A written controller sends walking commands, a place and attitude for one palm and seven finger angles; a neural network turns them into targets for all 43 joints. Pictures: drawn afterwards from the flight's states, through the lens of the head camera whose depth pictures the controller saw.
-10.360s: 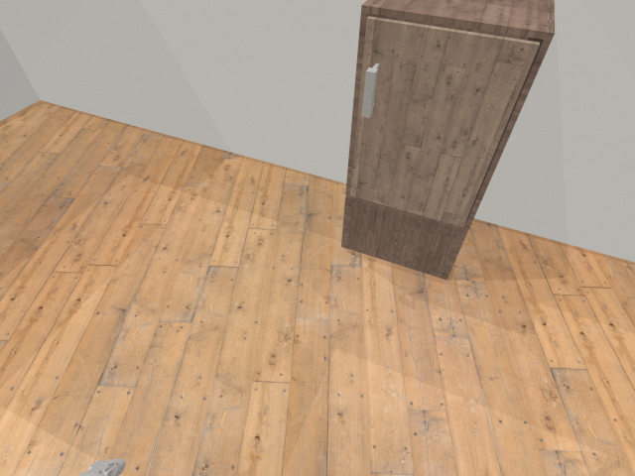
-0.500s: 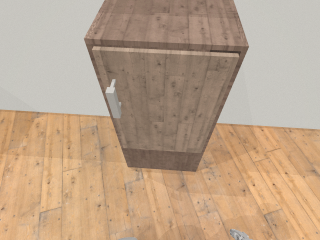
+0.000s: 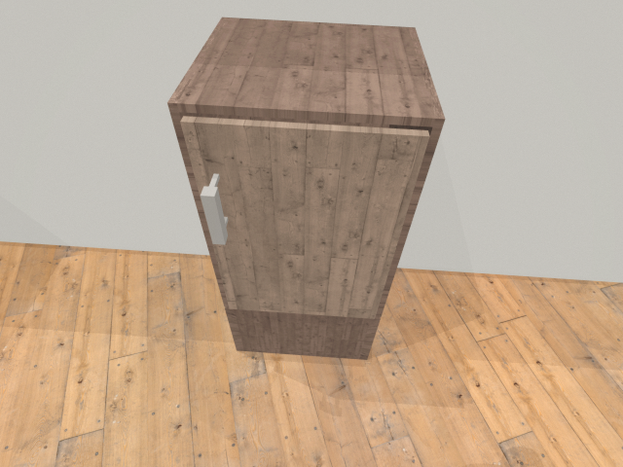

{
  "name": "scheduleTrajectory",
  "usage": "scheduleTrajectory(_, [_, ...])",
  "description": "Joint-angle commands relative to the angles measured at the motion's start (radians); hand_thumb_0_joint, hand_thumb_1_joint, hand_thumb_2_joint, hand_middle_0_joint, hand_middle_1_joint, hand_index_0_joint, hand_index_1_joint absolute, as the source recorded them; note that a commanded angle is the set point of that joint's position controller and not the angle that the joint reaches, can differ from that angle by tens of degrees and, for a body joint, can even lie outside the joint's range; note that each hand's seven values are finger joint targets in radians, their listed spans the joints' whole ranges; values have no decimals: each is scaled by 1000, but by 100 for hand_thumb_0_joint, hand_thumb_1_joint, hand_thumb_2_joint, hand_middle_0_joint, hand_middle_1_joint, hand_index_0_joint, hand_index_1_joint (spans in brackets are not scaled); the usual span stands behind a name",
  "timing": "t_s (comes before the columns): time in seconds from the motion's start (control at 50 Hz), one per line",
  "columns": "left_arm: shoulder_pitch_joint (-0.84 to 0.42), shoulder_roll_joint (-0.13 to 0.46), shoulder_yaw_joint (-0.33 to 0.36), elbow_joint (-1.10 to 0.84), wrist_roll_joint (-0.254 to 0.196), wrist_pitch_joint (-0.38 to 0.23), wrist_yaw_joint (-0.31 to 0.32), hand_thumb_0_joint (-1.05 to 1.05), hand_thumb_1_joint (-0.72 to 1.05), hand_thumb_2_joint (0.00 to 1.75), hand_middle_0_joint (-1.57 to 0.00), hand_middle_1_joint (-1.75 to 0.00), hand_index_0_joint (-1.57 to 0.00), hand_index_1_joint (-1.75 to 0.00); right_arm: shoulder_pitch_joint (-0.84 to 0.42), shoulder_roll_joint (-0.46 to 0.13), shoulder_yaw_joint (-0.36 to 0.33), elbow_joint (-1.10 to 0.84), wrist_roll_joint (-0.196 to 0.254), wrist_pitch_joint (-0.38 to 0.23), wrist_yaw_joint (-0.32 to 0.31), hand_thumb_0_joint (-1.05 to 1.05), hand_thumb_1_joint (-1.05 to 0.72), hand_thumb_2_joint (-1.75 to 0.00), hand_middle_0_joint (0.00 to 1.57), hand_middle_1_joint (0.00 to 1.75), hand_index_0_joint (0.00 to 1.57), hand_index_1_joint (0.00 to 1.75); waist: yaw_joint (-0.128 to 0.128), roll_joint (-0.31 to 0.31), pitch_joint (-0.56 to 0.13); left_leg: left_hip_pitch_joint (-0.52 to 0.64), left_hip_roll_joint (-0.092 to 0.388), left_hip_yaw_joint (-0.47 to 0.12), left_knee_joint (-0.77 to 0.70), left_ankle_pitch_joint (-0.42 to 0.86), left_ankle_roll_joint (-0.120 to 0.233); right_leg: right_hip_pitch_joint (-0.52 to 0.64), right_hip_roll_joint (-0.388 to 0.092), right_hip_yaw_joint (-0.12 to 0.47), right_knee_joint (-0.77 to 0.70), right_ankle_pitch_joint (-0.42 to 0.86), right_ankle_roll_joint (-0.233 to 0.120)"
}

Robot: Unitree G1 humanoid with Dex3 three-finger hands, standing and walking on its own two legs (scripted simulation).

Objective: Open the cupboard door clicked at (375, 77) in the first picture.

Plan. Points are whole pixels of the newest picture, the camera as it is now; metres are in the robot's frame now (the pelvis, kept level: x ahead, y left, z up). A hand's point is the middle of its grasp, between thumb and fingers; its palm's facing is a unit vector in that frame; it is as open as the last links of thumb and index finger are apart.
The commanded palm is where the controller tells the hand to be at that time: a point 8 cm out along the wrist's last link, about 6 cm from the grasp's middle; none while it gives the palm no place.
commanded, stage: come to a stop and stand still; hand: left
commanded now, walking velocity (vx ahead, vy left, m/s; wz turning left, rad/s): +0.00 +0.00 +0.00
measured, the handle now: (217, 209) +0.56 +0.22 -0.03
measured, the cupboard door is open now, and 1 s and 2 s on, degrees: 0 0 0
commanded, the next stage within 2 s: look again from close up in 0.36 s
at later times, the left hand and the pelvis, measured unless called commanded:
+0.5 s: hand out of the picture -0.01 +0.19 -0.17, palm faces +0.03 -0.98 -0.20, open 7.4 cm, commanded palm none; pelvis +0.00 +0.02 +0.00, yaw +0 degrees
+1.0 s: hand out of the picture +0.03 +0.18 -0.18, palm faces +0.03 -0.98 -0.20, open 7.4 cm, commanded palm none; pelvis +0.02 +0.01 +0.00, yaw +0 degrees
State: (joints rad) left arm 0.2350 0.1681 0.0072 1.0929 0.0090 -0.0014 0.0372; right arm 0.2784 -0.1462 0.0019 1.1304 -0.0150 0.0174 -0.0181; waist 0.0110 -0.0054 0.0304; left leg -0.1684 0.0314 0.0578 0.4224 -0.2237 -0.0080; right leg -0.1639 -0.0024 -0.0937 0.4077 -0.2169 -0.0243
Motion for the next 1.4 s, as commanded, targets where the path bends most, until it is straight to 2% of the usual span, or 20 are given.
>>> scheduleTrajectory(0.0, [44, 159, 12, -68, 6, -40, 16, 0, 90, 90, -20, -30, -20, -30, 61, -77, -15, -108, 0, -28, 9, 0, -90, -90, 20, 30, 20, 30, -48, 42, -2, -61, 39, -52, 81, -85, 4, -127, -188, 187, -98, -174, -61])
scheduleTrajectory(0.08, [53, 102, 4, -78, 5, -27, 0, 0, 90, 90, -20, -30, -20, -30, 96, -93, -8, -136, -7, -38, 5, 0, -90, -90, 20, 30, 20, 30, -30, 33, 53, -153, 69, -116, -35, -104, 46, -123, -103, 113, -16, -194, -33])
scheduleTrajectory(0.16, [91, 77, -1, -60, 5, -20, -6, 0, 90, 90, -20, -30, -20, -30, 87, -111, -7, -138, -6, -46, 0, 0, -90, -90, 20, 30, 20, 30, -9, 36, 78, -202, 82, -152, -118, -175, 60, -77, -82, 93, 27, -123, -21])
scheduleTrajectory(0.38, [113, 65, -3, -31, 4, -29, -5, 0, 90, 90, -20, -30, -20, -30, 92, -94, -2, -80, 0, -55, -4, 0, -90, -90, 20, 30, 20, 30, -11, -26, 48, -105, 67, -107, -98, -33, 56, -72, -107, 114, -8, -41, -14])
scheduleTrajectory(0.58, [112, 72, 1, -2, 5, -32, -4, 0, 90, 90, -20, -30, -20, -30, 58, -101, -2, -50, 2, -62, -12, 0, -90, -90, 20, 30, 20, 30, -9, 7, 19, -39, 72, -82, -71, 108, 49, -43, -115, 116, -10, 78, -11])
scheduleTrajectory(1.04, [85, 99, 6, -7, 5, -29, -6, 0, 90, 90, -20, -30, -20, -30, 32, -109, -2, -26, 2, -58, -17, 0, -90, -90, 20, 30, 20, 30, -4, -2, 15, -10, 79, -75, -68, 166, 39, -3, -121, 112, -25, 162, -14])
scheduleTrajectory(1.06, [164, 102, 1, 28, 11, -39, 36, 0, 90, 90, -20, -30, -20, -30, -56, -140, -12, -88, 15, -54, -4, 0, -90, -90, 20, 30, 20, 30, 25, -32, 53, -83, 92, -36, 124, 167, 9, -34, -172, 166, -34, 450, 8])
scheduleTrajectory(1.08, [-580, 322, 127, -1501, -203, -260, 20, 0, 88, 89, -20, -32, -20, -32, -29, -296, -36, -438, 62, -203, -50, 0, -90, -90, 20, 30, 20, 30, -95, 157, -428, 177, -35, -48, 1, 276, 38, 68, -66, 101, 53, 404, -11])
scheduleTrajectory(1.1, [-120, 267, 131, -1231, -121, -220, 60, 0, 85, 88, -20, -33, -20, -33, -105, -214, -19, -389, 46, -285, -85, 0, -90, -90, 20, 30, 20, 30, 6, 241, -432, 211, -3, -28, 7, 403, 45, 40, -21, 75, 102, 229, -27])
scheduleTrajectory(1.12, [143, 20, 2, -1078, -160, -95, 85, 0, 83, 87, -21, -34, -21, -34, -106, -174, -41, -392, 67, -313, -77, 0, -90, -90, 20, 30, 20, 30, -35, 176, -246, 80, 5, -47, 4, 338, 15, -90, -7, 9, 97, 78, -10])
scheduleTrajectory(1.14, [91, -29, -3, -1048, -182, -94, 62, 0, 81, 86, -21, -36, -21, -36, -77, -199, -39, -374, 65, -315, -74, 0, -90, -90, 20, 30, 20, 30, -59, 42, -99, -21, -3, -59, 34, 234, 23, -153, -6, -15, 88, 84, 3])
scheduleTrajectory(1.16, [9, 40, 52, -1064, -188, -148, 40, 0, 78, 85, -21, -37, -21, -37, -98, -231, -58, -433, 53, -329, -68, 0, -90, -90, 20, 30, 20, 30, -81, -47, 13, -119, -18, -81, 81, 120, 32, -242, -6, -19, 87, 33, 12])
scheduleTrajectory(1.18, [30, 80, 111, -1009, -185, -213, 6, 0, 76, 84, -21, -39, -21, -39, -75, -248, -75, -450, 34, -335, -63, 0, -90, -90, 20, 30, 20, 30, -86, -136, -31, -175, -29, -74, 136, 62, 35, -310, -3, -19, 111, -33, 16])
scheduleTrajectory(1.2, [153, 26, 116, -904, -198, -279, -43, 0, 74, 83, -21, -40, -21, -40, -89, -235, -83, -481, 22, -341, -56, 0, -90, -90, 20, 30, 20, 30, -55, -205, -15, -261, -32, -70, 195, 13, 30, -375, 0, -24, 160, -93, 17])
scheduleTrajectory(1.22, [252, 20, 138, -835, -205, -348, -98, 0, 71, 82, -21, -42, -21, -42, -104, -231, -88, -524, 25, -350, -38, 0, -90, -90, 20, 30, 20, 30, -8, -136, -34, -326, -48, -58, 253, -5, 18, -395, -8, -8, 218, -114, 8])
scheduleTrajectory(1.26, [343, 2, 159, -831, -245, -511, -224, 0, 67, 80, -22, -45, -22, -45, -133, -220, -100, -589, 15, -359, -9, 0, -90, -90, 20, 30, 20, 30, 46, -210, -154, -455, -56, -44, 374, -1, 7, -417, -6, 18, 363, -70, -1])
scheduleTrajectory(1.3, [330, 47, 194, -855, -274, -658, -364, 0, 62, 78, -22, -48, -22, -48, -157, -223, -110, -642, 19, -365, 17, 0, -90, -90, 20, 30, 20, 30, 51, -134, -234, -571, -66, -35, 492, -3, 0, -444, -18, 69, 475, 2, -7])
scheduleTrajectory(1.32, [322, 121, 264, -816, -280, -703, -433, 0, 60, 77, -22, -50, -22, -50, -141, -229, -118, -653, 29, -361, 29, 0, -90, -90, 20, 30, 20, 30, 56, -90, -244, -623, -65, -38, 549, -2, -6, -450, -31, 119, 516, 24, -13])
scheduleTrajectory(1.34, [297, 144, 282, -871, -301, -705, -468, 0, 57, 76, -22, -51, -22, -51, -162, -239, -119, -697, 31, -352, 31, 0, -90, -90, 20, 30, 20, 30, 66, -68, -305, -655, -71, -21, 579, -15, 2, -444, -37, 142, 535, 0, -11])
scheduleTrajectory(1.38, [218, 156, 292, -971, -352, -640, -491, 0, 53, 74, -23, -54, -23, -54, -190, -239, -113, -780, 46, -329, 16, 0, -90, -90, 20, 30, 20, 30, 59, -89, -336, -719, -81, -10, 616, -117, 17, -446, -47, 211, 492, -179, 7])
